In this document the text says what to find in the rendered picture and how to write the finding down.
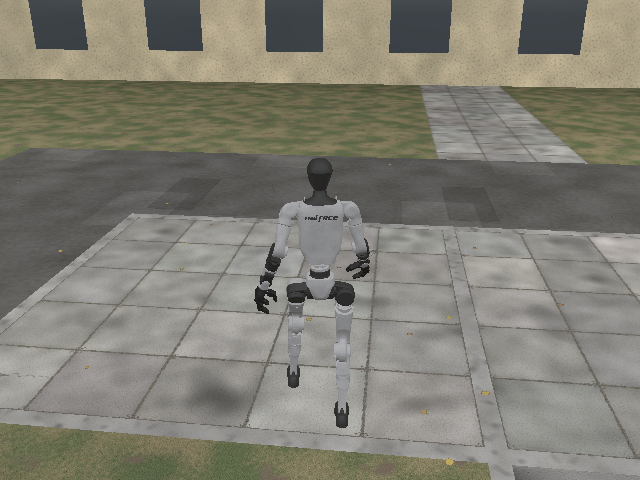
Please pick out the left robot forearm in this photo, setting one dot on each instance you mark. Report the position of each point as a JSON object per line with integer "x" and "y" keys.
{"x": 269, "y": 271}

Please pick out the right robot upper arm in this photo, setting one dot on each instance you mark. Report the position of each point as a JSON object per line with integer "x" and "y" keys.
{"x": 352, "y": 212}

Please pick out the right robot hand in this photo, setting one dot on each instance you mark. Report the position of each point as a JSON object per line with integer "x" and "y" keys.
{"x": 362, "y": 273}

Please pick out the right robot shin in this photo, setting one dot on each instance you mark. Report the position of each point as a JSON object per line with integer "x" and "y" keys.
{"x": 343, "y": 379}

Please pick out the left robot hand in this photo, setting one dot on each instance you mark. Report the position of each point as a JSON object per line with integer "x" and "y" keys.
{"x": 260, "y": 300}

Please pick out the robot head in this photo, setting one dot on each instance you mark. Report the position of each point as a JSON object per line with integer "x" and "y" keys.
{"x": 319, "y": 172}

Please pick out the right robot forearm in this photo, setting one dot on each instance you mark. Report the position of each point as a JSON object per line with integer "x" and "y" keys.
{"x": 363, "y": 258}

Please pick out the left robot upper arm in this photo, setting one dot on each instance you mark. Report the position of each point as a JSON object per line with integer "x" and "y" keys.
{"x": 287, "y": 212}

